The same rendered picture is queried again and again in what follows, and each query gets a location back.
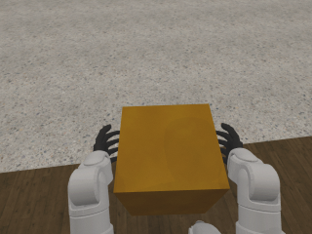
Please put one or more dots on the right robot hand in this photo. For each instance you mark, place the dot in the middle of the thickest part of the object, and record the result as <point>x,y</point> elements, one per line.
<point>233,141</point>

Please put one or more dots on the left robot hand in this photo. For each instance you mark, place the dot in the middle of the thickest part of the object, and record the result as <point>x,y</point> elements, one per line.
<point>102,143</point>

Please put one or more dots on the carton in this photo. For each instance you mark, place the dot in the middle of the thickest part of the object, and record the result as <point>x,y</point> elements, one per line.
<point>169,160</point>

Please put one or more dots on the right robot thigh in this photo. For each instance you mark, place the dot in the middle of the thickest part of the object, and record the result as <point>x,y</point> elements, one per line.
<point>202,228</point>

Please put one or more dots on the robot right forearm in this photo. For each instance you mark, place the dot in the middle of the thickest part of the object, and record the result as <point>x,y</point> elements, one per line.
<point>258,193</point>

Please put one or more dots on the robot left forearm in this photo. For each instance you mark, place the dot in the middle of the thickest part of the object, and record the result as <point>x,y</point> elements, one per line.
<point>88,198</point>

